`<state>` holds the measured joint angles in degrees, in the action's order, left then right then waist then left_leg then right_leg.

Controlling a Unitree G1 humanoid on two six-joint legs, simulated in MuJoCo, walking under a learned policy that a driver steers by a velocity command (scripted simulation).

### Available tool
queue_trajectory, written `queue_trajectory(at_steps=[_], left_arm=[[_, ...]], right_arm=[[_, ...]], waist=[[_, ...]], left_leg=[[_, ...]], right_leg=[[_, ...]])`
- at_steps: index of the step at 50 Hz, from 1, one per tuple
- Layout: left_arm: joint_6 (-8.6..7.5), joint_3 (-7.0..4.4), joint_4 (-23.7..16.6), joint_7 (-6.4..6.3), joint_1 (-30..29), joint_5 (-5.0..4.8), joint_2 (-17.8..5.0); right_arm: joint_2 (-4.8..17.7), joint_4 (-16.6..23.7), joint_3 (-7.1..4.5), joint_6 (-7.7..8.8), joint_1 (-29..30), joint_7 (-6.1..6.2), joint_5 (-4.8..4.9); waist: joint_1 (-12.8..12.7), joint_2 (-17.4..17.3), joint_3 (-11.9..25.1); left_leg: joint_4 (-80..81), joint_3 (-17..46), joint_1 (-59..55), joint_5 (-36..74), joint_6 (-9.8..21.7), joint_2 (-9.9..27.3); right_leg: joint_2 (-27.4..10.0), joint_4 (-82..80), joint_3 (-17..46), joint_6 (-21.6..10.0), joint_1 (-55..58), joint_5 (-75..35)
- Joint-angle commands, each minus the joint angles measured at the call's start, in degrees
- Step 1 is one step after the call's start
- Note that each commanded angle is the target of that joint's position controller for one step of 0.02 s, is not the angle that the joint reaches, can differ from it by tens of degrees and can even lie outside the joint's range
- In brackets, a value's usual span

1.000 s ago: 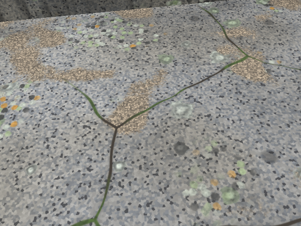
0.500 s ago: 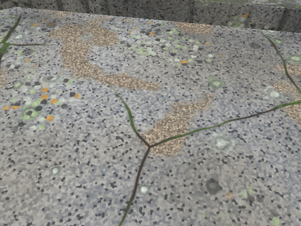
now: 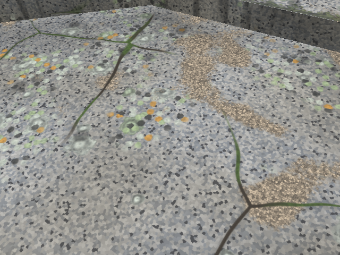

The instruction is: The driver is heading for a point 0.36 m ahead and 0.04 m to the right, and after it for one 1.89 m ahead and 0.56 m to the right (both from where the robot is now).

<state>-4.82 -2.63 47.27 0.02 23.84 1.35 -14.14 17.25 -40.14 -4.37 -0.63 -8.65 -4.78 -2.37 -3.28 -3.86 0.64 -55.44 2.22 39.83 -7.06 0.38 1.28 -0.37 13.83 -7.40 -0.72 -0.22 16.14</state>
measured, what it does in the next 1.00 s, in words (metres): walks ahead: left foot, then right foot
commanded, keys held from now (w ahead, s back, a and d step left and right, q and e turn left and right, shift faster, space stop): w+q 0.16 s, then w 0.02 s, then w+e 0.04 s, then e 0.78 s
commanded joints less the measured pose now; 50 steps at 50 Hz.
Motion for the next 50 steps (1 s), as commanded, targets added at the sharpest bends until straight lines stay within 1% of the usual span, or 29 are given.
queue_trajectory(at_steps=[1, 3, 5, 7, 8, 9, 10, 11, 12, 13, 14, 16, 18, 20, 23, 25, 28, 32, 33, 34, 35, 36, 37, 38, 39, 41, 44, 47, 50], left_arm=[[-0.75, -1.77, -2.35, -0.17, 0.06, -0.17, -7.95], [-0.43, -2.02, -1.25, -0.54, 1.45, -0.15, -8.88], [0.16, -2.15, -0.29, -0.91, 2.01, -0.13, -9.92], [0.89, -2.45, 0.58, -1.36, 2.8, -0.22, -12.03], [1.23, -2.36, 0.39, -1.56, 2.35, -0.54, -12.36], [1.17, -1.71, -1.04, -1.37, 2.62, -0.35, -10.5], [0.99, 0.17, -5.16, 0.24, 5.11, -0.67, -2.9], [0.85, -1.18, -5.37, 0.12, -1.43, -0.33, -8.54], [0.64, -1.02, -6.21, 0.09, -5.1, -1.7, -7.88], [0.36, -0.32, -5.23, -0.04, -4.42, -1.8, -6.43], [1.06, -0.25, -3.76, 0.01, -2.81, -1.15, -5.78], [3.3, -0.34, -0.99, 0.3, 2.38, -0.09, -5.11], [4.13, -0.58, -0.01, 0.81, 3.47, -0.36, -4.19], [4.4, -0.78, 0.02, 1.02, 1.57, -0.29, -3.6], [4.36, -0.58, -1.77, 1.34, -4.57, 0.03, -2.91], [4.36, -0.12, -3.09, 1.7, -8.38, 0.2, -1.93], [4.42, -0.08, -4.39, 1.98, -10.23, 0.65, -2.06], [4.11, -1.05, -4.55, 1.66, -5.67, 0.95, -3.78], [3.44, -1.49, -3.7, 1.32, -1.11, 1.14, -4.58], [2.82, -3.13, -3.97, 0.58, 3.23, 1.28, -10.92], [3.47, -4.69, -4.1, 0.12, 2.38, -0.28, -16.7], [4.13, -4.57, -4.27, 0.19, 2.24, -2.85, -14.36], [4.9, -3.85, -5.19, -0.11, -2.32, -2.1, -11.34], [5.76, -2.86, -5.78, -0.33, -6.48, -1.52, -8.25], [6.16, -2.45, -6.45, -0.52, -9.08, -1.56, -7.01], [6.18, -2.58, -6.73, -0.37, -9.97, -0.97, -7.5], [5.88, -3.48, -6.56, 0.04, -8.87, -0.64, -9.85], [6.57, -3.87, -6.94, 0.02, -8.51, -0.39, -10.44], [7.06, -4.23, -7.31, 0.16, -8.61, 0.0, -10.86]], right_arm=[[0.34, 7.04, 0.98, 0.9, 10.32, -0.88, 0.09], [0.08, 8.17, 1.4, 0.92, 12.73, -1.08, 0.03], [0.5, 8.25, 1.39, 0.93, 11.85, -0.56, -0.28], [2.32, 6.49, 0.53, 1.27, 4.52, 0.52, -0.58], [3.83, 3.64, -0.37, 1.84, -4.8, 1.22, -0.95], [7.52, 1.2, -1.72, 2.09, -13.74, 2.26, -1.48], [13.13, 2.04, -2.64, 2.13, -12.2, 3.01, -0.49], [11.73, 2.4, -2.6, 1.54, -16.47, 3.82, 0.96], [9.66, 0.78, -1.94, 1.71, -12.38, 4.49, 1.01], [6.16, 0.08, -0.77, 2.34, -9.94, 4.7, 1.2], [3.96, -0.3, 0.06, 3.0, -7.55, 4.8, 1.33], [1.57, -0.99, 1.24, 4.09, -5.22, 4.66, 1.69], [2.68, -2.22, 1.17, 4.96, -5.15, 4.65, 1.54], [2.67, -2.99, 1.4, 5.19, -4.83, 4.89, 1.31], [1.74, -3.62, 1.9, 4.84, -4.12, 5.6, 1.77], [2.06, -4.51, 1.86, 4.57, -5.78, 6.18, 1.99], [3.21, -5.87, 1.37, 3.73, -8.16, 6.79, 1.84], [5.1, -5.99, 0.39, 2.39, -7.04, 7.42, 1.93], [5.66, -5.78, 0.14, 2.1, -6.32, 7.4, 1.98], [4.9, -3.75, 0.36, 2.23, -6.81, 7.26, 1.94], [-0.12, -1.39, 1.39, 1.4, -10.04, 6.55, 2.19], [0.86, -2.84, 1.62, 0.29, -10.0, 6.5, 0.38], [1.8, -2.3, 1.36, -0.01, -6.78, 6.47, 0.98], [2.57, -1.99, 1.11, 0.08, -4.31, 6.62, 0.96], [3.25, -1.62, 0.87, -0.14, -3.6, 6.68, 0.43], [2.16, -2.34, 1.08, -1.27, -6.29, 6.39, 0.1], [1.24, -1.79, 1.35, -1.82, -5.95, 6.39, 0.94], [1.92, -0.58, 1.22, -2.13, -2.93, 6.66, 0.99], [2.15, 0.34, 1.22, -1.76, -1.12, 6.83, 1.29]], waist=[[-1.01, 10.88, -5.72], [-1.5, 10.79, -6.41], [-0.39, 11.21, -5.19], [3.43, 12.03, 0.54], [7.86, 10.67, 6.01], [11.45, 5.76, 12.45], [6.82, -9.72, 18.63], [11.63, -0.4, 20.73], [9.41, 1.12, 11.08], [6.7, 3.04, 5.36], [4.18, 3.9, 2.69], [0.97, 2.19, 1.81], [-0.1, 0.89, 1.25], [-0.01, -0.47, 0.15], [1.24, -1.84, -1.48], [2.96, -1.79, -1.45], [4.25, -1.32, -0.99], [2.09, -0.76, 0.56], [-0.91, 2.05, 2.88], [-2.79, 10.01, 7.84], [1.41, 19.25, 12.35], [0.28, 10.43, 14.97], [1.0, 8.11, 7.12], [2.35, 4.55, 1.42], [3.41, 5.12, -0.57], [4.36, 6.85, 1.75], [3.69, 7.72, 3.49], [2.02, 10.23, 2.95], [1.12, 10.88, 2.19]], left_leg=[[9.38, -4.75, 2.49, 2.5, 0.74, 0.47], [14.79, -7.3, -0.07, 0.15, 2.48, 0.18], [19.03, -10.16, -5.99, -4.11, 4.99, -2.43], [21.19, -11.99, -16.85, -8.58, 8.06, -7.05], [25.42, -10.7, -29.58, -5.92, 9.96, -8.5], [27.16, 0.68, -46.05, -11.22, 12.47, -0.36], [30.18, 31.71, -63.52, -9.91, 19.59, 19.12], [35.71, 37.96, -61.38, -3.16, 19.72, 20.69], [35.47, 25.63, -53.96, 12.29, 18.37, 19.12], [35.54, 18.16, -44.91, 27.61, 16.63, 16.86], [36.1, 11.97, -39.4, 34.38, 14.36, 14.17], [38.78, 4.74, -31.42, 40.44, 12.09, 11.89], [40.26, 0.32, -30.06, 44.98, 11.36, 10.76], [41.07, -3.78, -30.24, 45.03, 9.96, 9.68], [40.95, -8.48, -31.33, 41.88, 8.1, 8.1], [39.77, -9.63, -33.68, 41.42, 8.2, 8.78], [35.87, -9.65, -38.31, 41.82, 8.7, 10.7], [22.01, -9.58, -39.59, 46.31, 7.87, 11.82], [12.39, -11.34, -37.0, 40.78, 5.75, 9.68], [-4.84, -13.13, -26.98, 18.31, 2.52, 4.34], [-20.16, -8.94, -10.79, -31.61, 0.05, -8.68], [-22.44, 0.78, -11.28, -30.31, -0.26, -3.76], [-22.12, 0.77, -8.48, -26.1, -0.53, -2.52], [-17.4, 0.6, -7.36, -22.12, -0.84, -0.87], [-13.28, 0.33, -8.02, -19.13, -1.34, -0.07], [-10.55, -0.78, -11.84, -16.21, -2.31, -1.26], [-3.9, -0.56, -11.93, -15.63, -3.28, -1.41], [1.36, 0.29, -10.91, -14.87, -3.63, -1.27], [6.06, 0.88, -11.82, -15.06, -3.36, -1.89]], right_leg=[[-12.67, -4.19, 3.37, -5.8, 0.2, -23.37], [-13.7, -3.01, 1.67, -5.4, 2.35, -27.26], [-13.97, 2.27, -1.32, -4.53, 4.19, -42.33], [-14.44, 15.9, -3.58, -4.1, 5.35, -61.68], [-13.91, 27.99, -4.98, -3.2, 0.71, -58.68], [-12.83, 43.78, -5.0, -2.09, -12.34, -39.06], [-2.96, 63.12, -2.65, 0.84, -36.92, 16.14], [-1.84, 67.81, 7.22, 0.16, -39.87, 12.35], [-4.45, 66.53, 7.97, -0.26, -41.59, 5.77], [-5.61, 61.81, 7.86, -0.35, -37.91, 4.01], [-6.6, 57.87, 8.41, -0.17, -34.24, 4.37], [-5.53, 53.61, 8.59, 0.5, -26.21, 4.26], [-3.21, 50.99, 8.61, 0.64, -25.6, 1.19], [-2.05, 47.59, 8.44, 0.58, -27.42, -3.02], [-2.03, 38.25, 6.25, 0.38, -28.73, -9.92], [-1.88, 32.34, 4.67, 0.02, -28.38, -12.61], [-0.69, 26.92, 3.05, -1.21, -27.67, -10.5], [2.64, 19.8, 1.86, -5.07, -21.52, -2.91], [2.58, 13.11, 3.55, -6.73, -14.89, -11.8], [-8.32, 11.9, 18.12, -11.19, -4.0, -38.35], [-22.35, 11.65, 38.87, -23.8, 4.91, -66.15], [-21.59, 10.04, 36.83, -24.46, 2.28, -53.14], [-18.7, 7.73, 32.7, -22.75, -4.43, -40.13], [-14.85, 4.79, 29.07, -19.29, -9.82, -29.77], [-11.65, 3.5, 26.65, -16.61, -12.67, -25.11], [-8.38, 3.61, 23.25, -14.77, -14.69, -25.82], [-7.2, 3.4, 24.23, -13.68, -13.61, -20.26], [-6.71, 1.79, 28.02, -12.99, -13.34, -5.98], [-6.53, 1.67, 31.48, -12.49, -13.61, -0.27]])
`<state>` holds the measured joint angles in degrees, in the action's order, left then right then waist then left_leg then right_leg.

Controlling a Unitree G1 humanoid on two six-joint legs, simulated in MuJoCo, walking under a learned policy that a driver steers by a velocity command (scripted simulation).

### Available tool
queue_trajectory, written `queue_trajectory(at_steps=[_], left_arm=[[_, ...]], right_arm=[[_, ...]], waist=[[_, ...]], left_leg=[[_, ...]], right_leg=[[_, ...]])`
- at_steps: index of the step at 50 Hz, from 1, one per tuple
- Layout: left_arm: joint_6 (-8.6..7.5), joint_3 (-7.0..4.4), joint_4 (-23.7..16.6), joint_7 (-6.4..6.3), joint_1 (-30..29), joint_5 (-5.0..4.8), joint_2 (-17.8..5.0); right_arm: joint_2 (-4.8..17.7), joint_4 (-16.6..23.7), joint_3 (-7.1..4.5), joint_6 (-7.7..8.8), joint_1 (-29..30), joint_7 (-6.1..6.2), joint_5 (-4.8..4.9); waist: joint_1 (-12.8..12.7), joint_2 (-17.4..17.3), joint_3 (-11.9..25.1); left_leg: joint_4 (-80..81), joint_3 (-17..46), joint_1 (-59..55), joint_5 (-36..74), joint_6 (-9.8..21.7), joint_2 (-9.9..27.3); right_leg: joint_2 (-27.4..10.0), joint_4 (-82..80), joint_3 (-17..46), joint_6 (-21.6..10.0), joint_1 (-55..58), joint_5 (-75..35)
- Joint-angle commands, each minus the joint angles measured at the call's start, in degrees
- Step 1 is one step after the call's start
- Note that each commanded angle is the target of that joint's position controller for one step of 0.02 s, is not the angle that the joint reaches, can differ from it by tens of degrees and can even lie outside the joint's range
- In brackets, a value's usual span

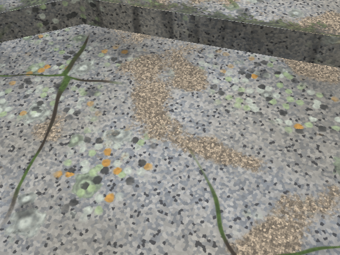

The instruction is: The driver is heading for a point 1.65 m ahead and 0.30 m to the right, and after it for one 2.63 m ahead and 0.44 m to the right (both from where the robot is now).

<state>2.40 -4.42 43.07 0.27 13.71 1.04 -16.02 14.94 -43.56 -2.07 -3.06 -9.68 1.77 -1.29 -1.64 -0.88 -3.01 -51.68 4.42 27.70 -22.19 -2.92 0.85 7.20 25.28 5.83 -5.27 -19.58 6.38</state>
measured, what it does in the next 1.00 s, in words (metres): steps on the spot, turning right: left foot, then right foot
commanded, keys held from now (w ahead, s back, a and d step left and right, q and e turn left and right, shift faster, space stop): e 0.64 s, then no key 0.36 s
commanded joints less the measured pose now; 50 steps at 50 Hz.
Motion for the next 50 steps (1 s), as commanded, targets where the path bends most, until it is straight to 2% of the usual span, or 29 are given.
queue_trajectory(at_steps=[1, 5, 7, 8, 9, 10, 11, 12, 13, 14, 15, 19, 21, 26, 29, 30, 31, 32, 33, 34, 35, 36, 37, 38, 40, 42, 46, 50], left_arm=[[-0.07, -2.55, -3.24, -0.01, 1.32, 0.43, -9.1], [0.2, -2.8, -3.78, 0.45, -0.53, 0.55, -9.15], [0.43, -2.76, -4.06, 0.49, -2.77, -0.16, -8.81], [0.33, -2.4, -4.4, 0.25, -3.17, -0.79, -7.56], [0.11, -1.45, -4.62, 0.05, 0.44, -1.1, -3.42], [-0.2, -2.04, -5.14, -0.43, -0.65, -0.25, -5.39], [-0.28, -2.94, -4.7, -0.37, -1.79, 1.36, -9.21], [-0.13, -3.17, -3.5, 0.09, -0.29, 1.1, -8.83], [0.35, -3.02, -2.44, 0.51, 1.69, 0.88, -8.07], [0.85, -2.91, -1.86, 1.15, 2.74, 0.7, -7.72], [1.14, -2.71, -1.7, 1.61, 2.99, 0.44, -7.51], [1.74, -1.66, -3.85, 2.29, -2.92, -0.12, -6.02], [1.99, -1.25, -4.64, 2.52, -4.51, -0.21, -5.49], [1.99, -0.29, -6.38, 2.79, -5.92, -0.89, -4.48], [1.48, -0.24, -6.94, 2.53, -4.92, -1.0, -4.69], [1.04, -0.2, -6.55, 2.28, -3.22, -0.55, -4.45], [0.29, -0.36, -5.97, 1.66, -1.33, 0.23, -5.41], [-0.67, -1.59, -6.09, 0.99, 0.76, 1.1, -11.28], [-0.88, -3.24, -6.47, 0.87, 3.38, -0.22, -17.91], [-0.86, -2.73, -5.62, 0.72, 5.75, -0.99, -14.35], [-0.75, -1.34, -5.65, 0.35, 2.24, -0.92, -10.72], [-0.53, -0.42, -6.06, -0.01, -2.37, -0.59, -8.2], [-0.61, 0.01, -6.28, -0.5, -4.72, -0.78, -7.26], [-0.74, 0.36, -6.23, -0.71, -5.04, -0.68, -6.59], [-1.21, 0.64, -5.49, -0.63, -3.76, -0.64, -6.52], [-1.59, 0.8, -4.48, -0.64, -2.61, -0.45, -6.62], [-1.76, 1.33, -2.57, -0.79, -1.15, 0.17, -6.39], [-1.9, 1.73, -0.88, -0.84, -1.63, 0.55, -6.36]], right_arm=[[4.48, 3.95, -1.04, 0.92, 0.03, 0.36, 0.36], [4.89, 4.16, -0.93, 2.09, -2.57, 0.81, 1.22], [4.72, 3.26, -0.89, 2.84, -7.1, 1.26, 1.36], [6.43, 2.89, -1.34, 3.28, -8.9, 1.72, 0.91], [11.52, 4.06, -2.25, 3.33, -7.53, 2.18, -0.05], [15.52, 6.09, -3.07, 3.0, -1.5, 1.75, -0.79], [11.84, 5.94, -2.43, 2.97, -2.31, 1.36, -0.87], [8.38, 6.27, -1.41, 3.13, -0.04, 1.07, -0.31], [7.24, 6.83, -1.07, 3.14, 1.71, 0.85, -0.18], [7.1, 7.21, -1.02, 3.17, 2.27, 1.03, -0.07], [6.83, 7.44, -0.96, 3.16, 1.57, 1.04, -0.13], [8.08, 5.83, -1.8, 3.06, -5.43, 0.97, -0.1], [8.95, 5.26, -2.3, 3.03, -6.86, 0.82, -0.17], [10.61, 5.03, -3.1, 2.98, -5.19, -0.43, -0.4], [11.65, 4.53, -3.55, 2.66, -4.76, -0.88, 0.07], [11.69, 4.44, -3.6, 2.44, -3.92, -0.88, 0.62], [11.27, 3.86, -3.59, 2.27, -5.03, -0.94, 0.75], [8.32, 4.99, -2.89, 1.87, -6.88, -1.15, 0.16], [4.89, 9.05, -1.54, 1.02, -2.93, -0.63, -0.16], [7.33, 7.95, -1.97, 0.24, -1.56, -0.22, -0.34], [7.08, 6.97, -2.02, 0.04, -1.93, -0.49, 0.54], [7.4, 5.76, -2.19, 0.3, -2.79, -0.77, 0.97], [8.37, 5.06, -2.58, 0.37, -3.7, -0.95, 0.35], [8.64, 3.73, -2.64, 0.32, -5.71, -1.23, -0.19], [7.85, 2.77, -2.47, -0.03, -6.73, -1.67, 0.15], [6.67, 2.6, -2.12, -0.46, -5.67, -1.75, 0.44], [5.52, 2.09, -1.62, -0.75, -3.53, -1.36, 0.24], [4.82, 0.88, -1.22, -0.25, -3.66, -0.54, 0.79]], waist=[[-0.63, 8.01, 5.84], [0.28, 9.09, 6.57], [3.04, 8.54, 6.45], [3.84, 5.9, 5.98], [1.25, -5.74, 6.48], [1.12, -13.38, 1.58], [0.9, -6.44, 1.62], [-0.84, -4.07, 1.84], [-1.8, -4.31, 2.11], [-1.86, -6.62, 2.96], [-1.22, -7.28, 3.49], [3.19, -7.29, 3.79], [4.12, -8.06, 4.07], [3.99, -9.9, 4.73], [3.13, -10.17, 5.35], [1.47, -8.66, 5.72], [0.12, -4.5, 6.56], [0.16, 9.48, 7.59], [-1.16, 17.94, 6.69], [-3.11, 9.44, 7.61], [-0.83, 8.02, 4.59], [1.43, 6.86, 2.5], [2.39, 8.17, 2.19], [2.71, 8.7, 3.9], [2.64, 6.72, 5.69], [1.98, 6.43, 4.76], [0.53, 7.73, 2.71], [0.56, 7.4, 2.53]], left_leg=[[3.8, -1.25, -0.57, -0.34, 0.2, -1.86], [12.71, -1.19, -7.1, -2.17, 2.22, -4.12], [25.08, -1.72, -15.16, 2.55, 3.77, -4.92], [33.53, 1.07, -20.55, 4.56, 4.79, -1.48], [40.2, 14.65, -24.33, -2.32, 7.87, 12.55], [42.82, 26.12, -17.7, 3.21, 13.97, 21.76], [39.77, 21.64, -14.74, 12.52, 15.95, 21.14], [37.8, 15.05, -13.96, 18.78, 14.8, 17.14], [36.48, 9.15, -14.9, 23.71, 13.29, 13.65], [35.39, 5.6, -17.1, 27.42, 12.77, 11.84], [34.28, 3.13, -19.03, 32.13, 12.85, 11.01], [32.03, 1.0, -28.04, 38.3, 14.23, 12.81], [31.44, 0.4, -29.75, 39.04, 14.75, 14.13], [29.27, -3.88, -24.6, 39.71, 14.05, 15.21], [25.66, -5.04, -23.2, 38.72, 12.56, 15.95], [22.37, -6.79, -21.02, 35.43, 10.73, 15.26], [16.88, -9.19, -16.7, 28.36, 7.51, 13.93], [2.57, -13.67, -4.34, 7.92, 3.42, 8.92], [-5.41, -10.77, 6.8, -15.76, 1.2, -0.65], [-11.9, -4.82, 6.41, -14.65, 1.11, 1.55], [-12.97, -3.7, 5.96, -10.18, 1.36, 2.09], [-10.34, -2.95, 4.54, -5.2, 1.43, 2.93], [-9.14, -3.66, 3.61, -1.93, 1.23, 2.69], [-9.8, -4.49, 1.49, 0.07, 0.88, 1.91], [-8.82, -4.65, -0.4, 1.33, 0.58, 1.2], [-4.7, -4.34, -0.44, 1.58, 0.51, 1.2], [5.06, -4.15, -3.65, 0.61, 1.31, 0.78], [13.93, -4.58, -10.57, -0.66, 2.65, -0.63]], right_leg=[[-14.07, -9.38, 19.18, -7.81, 5.7, 9.09], [-13.74, -7.24, 23.28, -6.5, 5.49, 2.08], [-11.73, -5.27, 23.58, -3.54, 2.47, 2.36], [-8.73, -2.66, 21.57, -0.32, -1.72, 8.7], [-2.34, 9.16, 12.93, 3.27, -7.25, 20.76], [4.91, 20.65, 0.44, 4.79, -15.46, 25.66], [-0.64, 30.12, 1.69, 5.3, -12.38, 23.91], [-0.74, 34.29, 1.5, 5.38, -10.82, 20.92], [-0.86, 38.28, 0.82, 5.95, -10.57, 18.42], [-1.1, 41.64, -0.23, 6.51, -11.56, 16.96], [-1.53, 42.89, -1.27, 7.3, -12.43, 16.76], [-3.47, 36.92, -3.26, 9.28, -16.09, 17.12], [-4.4, 32.53, -4.13, 9.33, -15.06, 18.17], [-5.43, 19.98, -8.67, 6.92, -3.74, 20.15], [-4.81, 11.0, -10.46, 4.91, 1.59, 17.75], [-4.29, 4.02, -10.79, 4.0, 5.82, 12.6], [-4.68, -3.95, -7.91, 3.08, 11.96, 5.02], [-17.12, -9.29, 9.94, 0.36, 20.69, -3.01], [-29.95, -7.29, 25.42, -9.67, 19.12, -25.39], [-28.74, -5.86, 20.48, -12.93, 19.48, -27.43], [-25.18, -6.18, 15.06, -11.89, 16.18, -24.72], [-20.87, -7.2, 10.61, -8.96, 13.56, -20.7], [-18.22, -7.27, 8.18, -7.16, 13.47, -21.34], [-16.73, -6.89, 6.2, -6.76, 13.74, -25.03], [-16.74, -6.88, 5.35, -6.62, 14.4, -26.05], [-17.11, -7.78, 6.11, -6.67, 14.91, -21.83], [-17.45, -8.46, 7.82, -7.0, 13.45, -13.25], [-17.59, -6.79, 9.57, -7.17, 10.36, -12.82]])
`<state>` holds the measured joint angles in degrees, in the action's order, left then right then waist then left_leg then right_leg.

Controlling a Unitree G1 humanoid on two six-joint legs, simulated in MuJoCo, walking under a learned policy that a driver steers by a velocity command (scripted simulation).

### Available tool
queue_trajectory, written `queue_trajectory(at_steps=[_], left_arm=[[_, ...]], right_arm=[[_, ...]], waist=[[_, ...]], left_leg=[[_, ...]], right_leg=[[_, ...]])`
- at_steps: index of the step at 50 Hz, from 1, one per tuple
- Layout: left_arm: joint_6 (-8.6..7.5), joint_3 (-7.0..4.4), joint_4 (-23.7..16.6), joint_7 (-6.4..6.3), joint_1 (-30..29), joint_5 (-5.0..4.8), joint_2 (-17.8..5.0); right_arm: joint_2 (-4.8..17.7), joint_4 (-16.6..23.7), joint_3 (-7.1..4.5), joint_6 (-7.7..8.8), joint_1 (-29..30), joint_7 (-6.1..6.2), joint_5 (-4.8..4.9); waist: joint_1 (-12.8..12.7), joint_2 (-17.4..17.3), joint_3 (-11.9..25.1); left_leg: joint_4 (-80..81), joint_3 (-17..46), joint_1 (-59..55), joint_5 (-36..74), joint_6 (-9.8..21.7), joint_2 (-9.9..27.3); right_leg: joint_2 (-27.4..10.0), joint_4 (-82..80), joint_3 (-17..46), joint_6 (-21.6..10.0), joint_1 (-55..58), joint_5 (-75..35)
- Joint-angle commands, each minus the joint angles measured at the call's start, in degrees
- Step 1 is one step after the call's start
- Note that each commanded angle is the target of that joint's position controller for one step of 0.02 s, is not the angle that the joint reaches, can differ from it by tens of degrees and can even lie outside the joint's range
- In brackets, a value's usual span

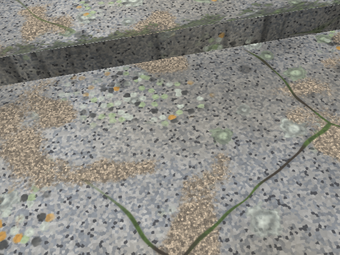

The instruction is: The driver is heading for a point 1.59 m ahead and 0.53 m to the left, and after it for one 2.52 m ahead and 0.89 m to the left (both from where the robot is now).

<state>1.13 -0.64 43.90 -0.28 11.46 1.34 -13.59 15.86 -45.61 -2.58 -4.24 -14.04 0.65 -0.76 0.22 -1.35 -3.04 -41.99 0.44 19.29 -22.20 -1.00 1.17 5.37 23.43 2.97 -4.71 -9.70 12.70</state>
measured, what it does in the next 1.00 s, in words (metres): walks ahead, turning left: left foot, then right foot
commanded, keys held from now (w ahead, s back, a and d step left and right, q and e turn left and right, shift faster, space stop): no key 0.04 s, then w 0.28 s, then w+q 0.68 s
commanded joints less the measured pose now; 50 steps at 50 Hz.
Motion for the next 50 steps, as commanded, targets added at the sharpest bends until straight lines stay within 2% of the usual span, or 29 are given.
queue_trajectory(at_steps=[1, 3, 4, 5, 6, 7, 8, 11, 14, 17, 19, 20, 21, 22, 23, 24, 27, 34, 38, 40, 42, 43, 44, 45, 46, 47, 48, 49, 50], left_arm=[[-0.67, -1.86, -1.27, -0.41, 0.16, 0.14, -8.61], [-0.7, -1.24, -0.24, -0.78, -0.63, -0.75, -7.5], [-0.89, -0.91, 0.09, -0.73, 0.78, -0.76, -6.51], [-0.91, -0.55, -0.3, -0.44, 0.98, -0.66, -4.89], [-0.64, -0.86, -0.68, -0.13, -0.93, 0.1, -5.88], [-0.83, -1.41, -1.26, 0.18, -3.42, 1.05, -7.88], [-1.14, -1.89, -1.58, 0.63, -4.8, 0.99, -8.46], [-2.43, -1.84, 0.12, 2.21, -1.93, 0.68, -6.73], [-3.12, -1.33, 0.36, 2.85, -3.71, 0.59, -4.72], [-3.24, -1.43, 0.7, 2.45, -3.12, 0.3, -4.68], [-4.01, -2.16, 4.0, 1.41, 5.59, 0.48, -5.95], [-4.69, -3.12, 5.71, 0.55, 12.89, 0.87, -9.24], [-4.81, -5.25, 6.49, 0.06, 19.48, 0.93, -17.81], [-4.74, -4.89, 6.72, -0.25, 17.45, 1.27, -15.57], [-4.98, -3.85, 5.25, -0.22, 11.73, 0.98, -12.13], [-5.44, -3.1, 4.29, -0.14, 8.11, 0.68, -9.24], [-6.77, -2.13, 4.84, -0.51, 8.13, 0.29, -6.68], [-7.26, -1.48, 8.2, -0.44, 12.81, 0.01, -4.99], [-7.18, -1.61, 10.15, -0.95, 14.75, -0.2, -6.38], [-6.92, -1.86, 10.71, -1.38, 14.57, -0.29, -7.72], [-6.07, -2.44, 10.66, -1.95, 13.31, -0.01, -9.51], [-5.57, -2.74, 10.26, -1.93, 12.73, 0.09, -10.32], [-5.37, -2.9, 9.44, -1.56, 11.61, 0.13, -10.62], [-5.64, -1.74, 7.04, -0.64, 14.2, 0.06, -4.45], [-6.16, -2.34, 3.39, 0.06, 11.65, -0.7, -6.36], [-6.83, -2.59, 2.01, 0.32, 4.92, -0.3, -8.08], [-7.56, -2.28, 1.53, 0.43, 4.24, -0.63, -7.71], [-7.54, -2.3, 2.33, 0.24, 4.9, -0.28, -7.26], [-6.54, -2.21, 2.39, 0.19, 5.89, 0.75, -6.82]], right_arm=[[3.62, 2.45, -0.58, 1.16, 0.12, 0.82, 0.38], [2.07, 0.63, 0.13, 2.24, -3.48, 1.07, -0.22], [3.9, -0.04, -0.11, 3.22, -4.87, 1.25, -1.2], [7.77, 0.1, -0.75, 3.83, -5.1, 1.23, -1.57], [11.73, -1.39, -2.26, 3.58, -6.74, 0.45, -0.69], [10.25, -1.9, -2.2, 3.62, -7.03, -0.06, -0.76], [8.37, -2.35, -1.75, 3.95, -7.56, -0.28, -0.95], [7.1, -2.58, -1.59, 5.4, -4.73, -0.27, -0.41], [7.1, -3.61, -1.93, 6.54, -4.63, -0.5, -0.05], [7.81, -4.66, -2.44, 6.46, -5.09, -1.03, 0.12], [7.22, -4.59, -2.45, 6.38, -4.14, -1.09, 0.31], [4.2, -3.18, -1.56, 6.79, -1.95, -1.2, 0.1], [-1.27, 0.2, 0.01, 7.31, 0.11, -1.52, 1.0], [4.22, -0.37, -1.29, 6.92, 1.32, -1.17, -0.18], [4.89, -1.3, -1.72, 6.94, 0.02, -1.75, -0.12], [4.33, -2.62, -1.65, 7.02, -1.94, -2.34, 0.09], [2.93, -3.5, -1.49, 6.26, -1.67, -3.3, -1.06], [0.07, 1.49, -0.16, 5.52, 10.86, -4.57, -1.11], [-0.74, 4.56, 0.9, 5.53, 17.26, -5.2, -1.2], [0.36, 4.37, 0.59, 5.47, 15.14, -4.77, -1.34], [2.27, 2.23, -0.31, 5.54, 7.04, -4.11, -1.53], [3.93, 0.17, -1.21, 5.88, 0.12, -3.75, -1.66], [6.58, -2.55, -2.63, 6.15, -8.57, -2.98, -2.16], [12.39, -2.55, -4.31, 5.86, -9.92, -1.87, -2.24], [15.17, -1.1, -5.02, 5.23, -9.01, -2.02, -0.76], [13.2, -1.57, -4.76, 4.86, -6.71, -1.54, 0.06], [10.19, -1.52, -4.07, 5.04, -3.59, -1.16, 0.44], [7.87, -1.38, -3.52, 5.49, -1.16, -1.08, 0.24], [6.71, -1.3, -3.13, 6.01, 0.17, -0.85, 0.53]], waist=[[-0.81, 7.48, 2.8], [1.87, 4.88, 4.96], [1.51, 2.29, 5.97], [0.83, -3.71, 4.49], [2.11, -11.32, 0.25], [3.2, -11.17, -4.37], [3.43, -9.36, -6.26], [0.75, -5.9, -3.97], [1.39, -6.38, -1.61], [0.73, -6.3, -1.74], [-3.43, -1.66, -0.35], [-7.06, 4.81, 2.27], [-9.57, 20.24, 5.41], [-7.76, 11.02, 0.62], [-3.99, 6.35, -2.66], [-1.96, 5.3, -2.96], [-1.28, 5.85, -1.18], [-2.15, 5.49, -3.79], [-2.96, 5.66, -4.72], [-1.26, 6.45, -2.26], [2.78, 7.79, 3.03], [5.55, 7.75, 7.14], [9.76, 5.05, 11.34], [6.59, -6.17, 16.04], [5.92, -8.51, 21.38], [6.2, -1.72, 13.14], [3.89, 0.87, 6.31], [1.02, 4.15, 2.79], [-0.97, 4.3, 1.87]], left_leg=[[7.57, -0.69, -4.3, 0.36, 1.1, -1.22], [21.2, -0.85, -14.3, 9.72, 2.15, -1.04], [21.9, 3.84, -19.64, 7.33, 3.16, 2.55], [24.61, 12.62, -21.34, -3.98, 6.24, 8.48], [30.54, 21.98, -15.04, -16.91, 11.46, 13.84], [34.97, 26.3, -11.78, -22.04, 14.3, 17.25], [37.18, 27.62, -10.5, -22.11, 15.39, 17.98], [36.89, 19.33, -13.57, -10.22, 13.37, 13.65], [34.88, 11.87, -12.76, -2.52, 12.05, 9.76], [31.94, 10.48, -6.36, -2.26, 12.11, 9.65], [24.1, 9.53, 3.86, -3.76, 10.43, 7.14], [13.26, 6.2, 11.16, -5.22, 8.4, 3.3], [-5.61, -2.22, 21.46, -9.29, 5.95, -4.93], [-15.67, 3.71, 23.39, -8.23, 7.2, -2.81], [-18.17, 6.03, 23.05, -2.56, 7.95, -0.35], [-17.8, 6.03, 21.21, 1.94, 7.58, 1.04], [-19.38, 3.24, 19.9, 9.26, 5.53, 2.2], [-10.23, -2.04, 24.3, 18.59, 3.04, 1.9], [3.19, -7.86, 17.46, 20.13, 5.23, 0.33], [5.68, -10.11, 11.96, 17.35, 7.83, -2.61], [6.0, -10.84, 3.3, 12.18, 10.9, -6.04], [8.16, -9.37, -5.08, 11.03, 12.7, -7.22], [12.42, -5.2, -17.71, 9.59, 15.04, -5.8], [13.13, 17.38, -32.65, 4.74, 20.24, 10.37], [23.21, 45.59, -39.61, 2.66, 27.74, 18.84], [26.63, 37.6, -34.4, 2.51, 25.04, 17.01], [28.11, 30.51, -25.03, 7.73, 22.91, 15.64], [28.9, 25.39, -17.72, 15.33, 20.41, 12.54], [29.24, 21.35, -12.75, 21.46, 19.33, 9.86]], right_leg=[[-15.67, -4.19, 12.93, -7.39, 0.01, -19.44], [-13.77, -2.84, 12.71, -4.69, -3.15, -9.61], [-11.5, -1.5, 12.76, -2.99, -7.5, 2.72], [-6.3, 3.22, 8.44, -2.04, -14.4, 14.02], [0.03, 10.67, -0.09, -1.16, -16.9, 15.29], [-1.38, 17.38, -2.7, -0.43, -18.86, 14.99], [-2.71, 22.64, -1.73, -0.02, -21.21, 15.64], [-5.16, 24.01, -2.4, 1.24, -21.35, 11.08], [-4.42, 16.34, -5.46, 2.06, -15.2, 8.16], [-3.5, 6.4, -7.69, 1.79, -4.98, 4.62], [-2.62, 0.37, -6.76, 1.66, 10.39, 1.85], [-10.68, -4.57, 3.19, 0.73, 19.19, 9.88], [-26.29, -16.22, 27.33, -4.57, 23.23, 32.05], [-29.26, -18.24, 32.54, -6.96, 15.51, 35.08], [-26.55, -17.49, 26.66, -6.21, 11.59, 30.55], [-23.86, -17.8, 20.33, -4.6, 9.71, 22.74], [-19.38, -17.46, 6.46, -2.36, 10.44, 1.88], [-17.2, -15.81, -7.92, -2.04, 10.06, -22.78], [-18.01, -14.2, -12.37, -1.33, 11.03, -32.14], [-18.61, -8.21, -14.5, -0.57, 14.15, -49.28], [-19.49, 4.93, -15.86, -0.55, 15.97, -62.95], [-19.82, 15.14, -15.62, -0.74, 13.53, -59.74], [-18.26, 29.98, -16.27, 0.16, 5.14, -46.66], [-11.71, 50.07, -15.73, 2.2, -13.89, -0.16], [-2.22, 63.33, -4.61, 3.45, -28.9, 18.51], [-6.77, 61.89, 0.41, 2.85, -35.03, 11.16], [-9.18, 56.48, -0.45, 2.87, -33.42, 5.73], [-10.94, 51.39, -0.5, 3.27, -29.45, 4.15], [-11.78, 48.44, -0.23, 4.25, -25.55, 4.39]])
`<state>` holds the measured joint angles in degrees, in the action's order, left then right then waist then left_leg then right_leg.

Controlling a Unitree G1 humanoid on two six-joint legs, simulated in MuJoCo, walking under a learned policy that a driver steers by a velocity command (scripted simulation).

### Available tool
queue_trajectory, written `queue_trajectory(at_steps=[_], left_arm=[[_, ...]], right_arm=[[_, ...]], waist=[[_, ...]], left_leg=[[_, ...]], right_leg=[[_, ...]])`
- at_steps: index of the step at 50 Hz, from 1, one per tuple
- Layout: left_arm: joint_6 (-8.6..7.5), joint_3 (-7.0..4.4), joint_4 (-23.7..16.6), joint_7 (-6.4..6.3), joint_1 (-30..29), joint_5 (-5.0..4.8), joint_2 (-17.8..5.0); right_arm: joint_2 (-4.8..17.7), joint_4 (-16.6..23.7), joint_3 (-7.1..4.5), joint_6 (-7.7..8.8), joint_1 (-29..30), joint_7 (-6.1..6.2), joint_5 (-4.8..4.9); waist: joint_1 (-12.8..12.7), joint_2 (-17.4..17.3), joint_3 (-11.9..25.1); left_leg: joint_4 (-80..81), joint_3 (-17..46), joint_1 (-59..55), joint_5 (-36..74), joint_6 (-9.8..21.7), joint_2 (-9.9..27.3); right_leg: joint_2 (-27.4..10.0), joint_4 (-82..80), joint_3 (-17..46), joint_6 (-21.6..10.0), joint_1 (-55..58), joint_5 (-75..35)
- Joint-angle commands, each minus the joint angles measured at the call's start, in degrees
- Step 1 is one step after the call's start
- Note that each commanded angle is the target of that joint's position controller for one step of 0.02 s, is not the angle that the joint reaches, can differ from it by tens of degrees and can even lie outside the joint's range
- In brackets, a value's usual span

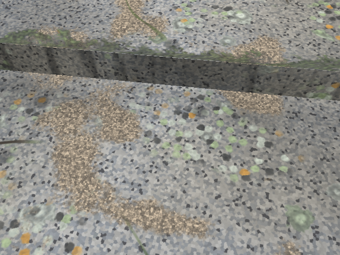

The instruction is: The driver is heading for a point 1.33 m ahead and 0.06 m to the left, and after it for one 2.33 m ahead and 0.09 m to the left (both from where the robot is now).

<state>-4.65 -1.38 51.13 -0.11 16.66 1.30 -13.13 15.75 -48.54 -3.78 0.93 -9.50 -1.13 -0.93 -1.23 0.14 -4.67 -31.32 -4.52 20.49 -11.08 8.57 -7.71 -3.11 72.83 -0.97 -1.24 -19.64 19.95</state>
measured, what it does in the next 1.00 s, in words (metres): walks ahead, turning left: right foot, then left foot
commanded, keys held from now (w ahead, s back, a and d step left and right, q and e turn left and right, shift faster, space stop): w+q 0.38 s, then w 0.56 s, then w+e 0.06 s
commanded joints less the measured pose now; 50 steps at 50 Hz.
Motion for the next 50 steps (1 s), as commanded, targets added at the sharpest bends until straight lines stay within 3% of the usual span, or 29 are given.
queue_trajectory(at_steps=[1, 3, 6, 10, 15, 17, 18, 20, 21, 22, 23, 24, 25, 26, 27, 30, 32, 35, 38, 41, 44, 45, 46, 47, 48, 49, 50], left_arm=[[0.46, -1.33, -4.6, 0.2, 1.92, 1.54, -6.64], [2.12, -1.24, -5.46, 0.61, 1.31, 1.93, -5.65], [2.89, -1.18, -8.43, 0.89, -5.81, 1.78, -5.53], [2.87, -1.02, -11.46, 1.16, -14.57, 1.38, -5.9], [1.96, -0.23, -14.94, 1.72, -22.77, 0.75, -5.95], [1.42, -0.24, -15.66, 1.68, -22.37, 0.46, -6.77], [1.16, -0.46, -15.14, 1.51, -19.65, 0.31, -7.53], [0.37, -1.71, -11.42, 0.45, -7.22, 0.17, -10.29], [-0.4, -2.5, -9.85, -0.39, 0.88, 0.93, -12.5], [-0.49, -3.46, -10.07, -1.33, 7.86, 2.43, -16.86], [0.48, -4.27, -9.17, -0.94, 5.69, 1.65, -18.71], [0.91, -3.33, -10.08, -0.38, 0.71, 0.86, -12.59], [0.79, -2.34, -10.29, 0.04, -2.3, 0.39, -8.26], [0.63, -1.83, -9.71, 0.21, -3.64, 0.71, -6.59], [0.22, -1.65, -8.52, 0.12, -2.8, 0.57, -6.4], [-1.48, -1.84, -5.8, 0.79, 0.62, -0.18, -7.02], [-1.97, -2.07, -4.66, 0.97, 1.87, -0.54, -7.67], [-1.6, -2.0, -3.14, 0.99, 3.54, -0.72, -7.29], [-1.35, -2.18, -1.49, 1.06, 6.29, -0.87, -8.06], [-1.04, -2.52, 0.16, 0.91, 9.2, -0.63, -9.5], [-0.29, -2.67, 1.34, 0.53, 9.53, -0.45, -10.29], [-0.02, -2.7, 1.69, 0.45, 9.31, -0.6, -10.46], [0.17, -2.32, 1.84, 0.41, 9.66, -0.73, -9.46], [0.06, -1.53, -0.36, 0.44, 8.41, -0.89, -7.29], [0.17, -0.47, -1.8, 0.54, 14.11, -1.99, -1.81], [0.84, -2.29, -0.63, -0.09, 10.25, -0.45, -8.71], [0.68, -2.45, -1.42, 0.34, 6.78, -0.81, -8.02]], right_arm=[[5.99, 1.74, -1.57, 1.41, -3.84, 0.94, 0.81], [6.71, 1.22, -1.64, 2.54, -5.48, 0.75, 1.04], [8.11, 0.78, -2.01, 2.68, -9.13, 0.78, 0.98], [8.12, 0.25, -2.1, 2.34, -14.59, 0.94, 0.92], [8.59, 0.14, -2.16, 2.06, -18.85, 1.66, 0.11], [9.39, 0.75, -2.34, 2.09, -17.98, 2.13, -0.14], [10.01, 1.35, -2.48, 2.12, -16.09, 2.3, -0.15], [11.08, 2.05, -2.6, 2.65, -12.94, 1.76, -0.05], [9.35, 2.13, -2.1, 3.25, -13.21, 1.17, 0.49], [3.32, 3.85, -0.54, 3.72, -16.67, 1.03, 1.75], [4.09, 4.43, -0.56, 3.44, -21.71, 1.03, 1.6], [6.74, 1.98, -0.78, 2.54, -19.98, 1.46, -0.13], [6.33, 2.23, -0.59, 2.42, -15.25, 0.88, -0.68], [5.26, 2.9, -0.39, 2.32, -12.99, 0.47, -0.65], [4.95, 3.57, -0.33, 1.94, -11.56, 0.01, -1.23], [3.9, 3.46, 0.09, 0.95, -11.52, -0.71, -1.6], [3.55, 4.71, 0.42, 0.83, -7.78, -1.02, -1.74], [2.49, 7.31, 1.45, 1.05, 0.25, -1.54, -1.8], [0.81, 9.12, 2.7, 1.44, 7.13, -1.89, -1.28], [1.74, 10.11, 2.8, 1.66, 10.44, -1.51, -0.97], [2.95, 9.74, 2.35, 2.08, 8.66, -0.8, -1.22], [3.61, 8.02, 1.87, 2.49, 3.76, -0.47, -1.57], [5.29, 4.93, 1.01, 3.14, -4.69, 0.07, -2.25], [9.47, 3.16, -0.2, 3.57, -15.29, 0.84, -3.4], [14.5, 2.82, -1.51, 3.06, -16.65, 1.24, -3.07], [11.06, 3.15, -1.12, 2.57, -14.18, 1.19, -0.81], [7.61, 3.47, -0.1, 2.78, -9.27, 1.03, -0.5]], waist=[[-0.66, 2.05, 4.22], [-1.23, 1.03, 4.66], [0.81, -1.03, 2.68], [4.56, -2.88, 2.25], [7.39, -4.0, 2.01], [6.32, -4.73, 2.18], [4.55, -5.18, 2.6], [-1.33, -3.72, 7.99], [-4.92, -0.72, 13.48], [-5.28, 8.05, 22.02], [-1.01, 19.16, 24.62], [0.38, 7.21, 14.61], [0.03, 1.26, 8.34], [0.94, 0.98, 5.33], [1.43, 3.6, 4.01], [2.33, 5.49, 4.92], [2.22, 5.23, 4.03], [1.1, 4.77, 2.12], [-0.85, 4.98, 1.57], [-1.77, 5.01, 1.43], [-0.18, 5.14, 2.07], [2.21, 4.22, 4.43], [5.43, 2.02, 9.35], [9.81, -3.73, 16.56], [6.78, -16.75, 20.96], [7.12, -6.98, 15.66], [4.89, -5.14, 8.75]], left_leg=[[18.92, 23.3, -11.26, 13.95, 9.21, 16.95], [18.97, 20.37, -8.98, 18.53, 8.95, 14.72], [20.29, 20.12, -8.46, 15.64, 7.18, 12.92], [18.98, 22.06, -14.52, 16.46, 4.87, 12.55], [14.49, 24.7, -21.36, 24.2, 4.7, 13.59], [12.37, 26.38, -21.66, 26.5, 3.55, 14.49], [10.98, 26.63, -19.91, 27.99, 2.36, 14.47], [-0.36, 24.61, -16.28, 37.07, -0.21, 11.68], [-12.37, 21.56, -10.98, 30.78, -1.51, 8.35], [-29.5, 15.68, 0.04, 5.4, -3.18, 3.47], [-38.86, 12.03, 11.17, -19.57, -3.94, -1.35], [-42.57, 13.25, 14.86, -14.62, -3.68, 3.52], [-40.66, 12.56, 13.97, -10.06, -3.95, 5.07], [-37.53, 12.1, 12.92, -8.18, -4.14, 6.56], [-35.08, 11.91, 12.08, -7.79, -4.48, 7.6], [-32.64, 11.05, 11.09, -6.63, -5.23, 7.2], [-29.71, 10.26, 14.55, -3.81, -5.91, 8.11], [-20.27, 6.4, 16.58, 2.49, -7.28, 10.59], [-9.44, 2.68, 12.09, 7.25, -7.67, 10.79], [-4.14, 1.32, 9.35, 6.37, -6.51, 9.97], [0.14, 0.5, 4.19, 1.61, -4.14, 8.07], [3.33, -0.03, -2.61, 1.54, -3.06, 6.54], [5.25, 0.71, -14.21, 1.78, -1.44, 6.4], [6.82, 14.19, -28.06, -5.05, 1.82, 18.83], [13.69, 39.73, -38.89, -8.65, 8.11, 33.4], [15.48, 39.21, -33.16, -9.85, 7.22, 31.46], [16.49, 29.93, -26.08, -6.11, 5.5, 28.62]], right_leg=[[-3.81, -3.2, 3.73, 1.66, -12.53, -2.62], [-3.84, -7.04, 2.54, 3.09, -11.82, -3.08], [-3.92, -14.58, 1.35, 4.62, -16.22, -9.91], [-2.46, -24.69, 1.7, 4.93, -20.84, -17.59], [0.82, -34.27, 1.49, 3.82, -20.77, -17.94], [1.86, -38.56, 2.35, 2.67, -16.0, -16.46], [2.65, -41.13, 2.52, 1.87, -10.48, -14.83], [5.21, -45.52, 1.03, -0.46, 7.24, -12.43], [0.09, -46.91, 5.0, -2.61, 19.76, -10.84], [-15.89, -48.55, 24.38, -6.54, 33.58, 0.09], [-22.45, -57.0, 48.4, -12.38, 35.83, 1.68], [-20.12, -57.4, 42.84, -12.04, 27.43, 8.1], [-16.71, -58.17, 33.33, -11.08, 19.86, 5.36], [-13.66, -59.45, 26.35, -9.53, 15.2, -1.03], [-11.5, -60.13, 21.57, -8.89, 12.73, -7.05], [-9.62, -60.94, 14.93, -9.36, 12.0, -20.49], [-9.75, -62.84, 12.42, -10.22, 12.77, -21.82], [-8.06, -65.3, 8.24, -9.97, 12.59, -21.82], [-6.62, -65.13, 4.74, -8.92, 12.14, -25.22], [-8.73, -63.27, 5.11, -8.43, 15.51, -28.37], [-10.21, -57.59, 4.88, -7.5, 19.2, -37.58], [-9.1, -51.06, 3.29, -6.68, 19.21, -44.02], [-6.53, -40.7, 0.94, -5.56, 15.7, -44.24], [-3.83, -24.39, -1.46, -4.21, 5.31, -27.82], [5.95, -6.35, -3.48, -2.41, -13.86, 9.73], [3.56, -2.31, 3.36, -3.29, -18.4, 8.69], [1.26, -3.45, 4.68, -3.78, -18.56, 3.18]])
